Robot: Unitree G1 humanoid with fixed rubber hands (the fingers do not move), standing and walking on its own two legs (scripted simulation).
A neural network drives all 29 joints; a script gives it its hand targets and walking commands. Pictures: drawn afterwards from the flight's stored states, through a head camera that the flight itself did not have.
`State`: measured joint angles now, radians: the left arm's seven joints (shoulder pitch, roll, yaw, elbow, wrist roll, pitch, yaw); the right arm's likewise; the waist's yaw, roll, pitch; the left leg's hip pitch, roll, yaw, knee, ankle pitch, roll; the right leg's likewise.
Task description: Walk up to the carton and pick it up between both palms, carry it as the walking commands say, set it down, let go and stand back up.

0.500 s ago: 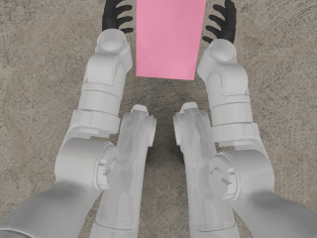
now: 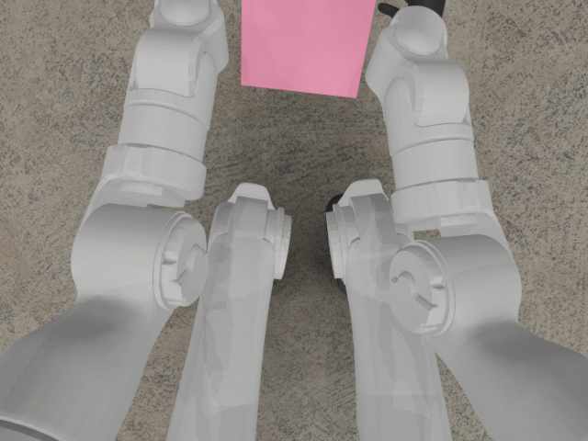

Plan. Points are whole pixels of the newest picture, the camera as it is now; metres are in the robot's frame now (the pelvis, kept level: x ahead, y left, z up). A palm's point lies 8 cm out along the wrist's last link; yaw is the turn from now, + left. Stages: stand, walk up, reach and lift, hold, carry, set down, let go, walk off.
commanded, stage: set down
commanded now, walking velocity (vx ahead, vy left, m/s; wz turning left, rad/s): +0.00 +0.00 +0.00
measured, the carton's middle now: out of the picture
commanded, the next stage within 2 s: none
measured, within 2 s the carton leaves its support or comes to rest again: rests again in 0.74 s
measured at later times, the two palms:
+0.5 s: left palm out of the picture +0.58 +0.09 -0.16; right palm out of the picture +0.57 -0.13 -0.15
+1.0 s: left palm out of the picture +0.62 +0.09 -0.20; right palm out of the picture +0.61 -0.14 -0.19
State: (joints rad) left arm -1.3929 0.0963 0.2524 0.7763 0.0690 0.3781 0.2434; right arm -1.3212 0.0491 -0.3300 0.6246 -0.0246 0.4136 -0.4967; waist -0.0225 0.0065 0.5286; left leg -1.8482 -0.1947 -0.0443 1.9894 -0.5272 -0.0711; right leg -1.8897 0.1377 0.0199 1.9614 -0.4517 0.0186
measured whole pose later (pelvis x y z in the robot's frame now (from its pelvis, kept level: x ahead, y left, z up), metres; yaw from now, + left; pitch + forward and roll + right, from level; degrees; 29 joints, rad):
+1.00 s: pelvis +0.08 +0.02 -0.06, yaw -1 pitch +39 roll -1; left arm -1.34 0.03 0.32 0.79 0.09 0.13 0.13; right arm -1.31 -0.03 -0.48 0.72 -0.08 0.13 -0.15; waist -0.04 0.00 0.28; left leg -2.19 -0.19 0.00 2.24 -0.72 -0.01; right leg -2.22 0.14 0.02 2.20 -0.66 0.05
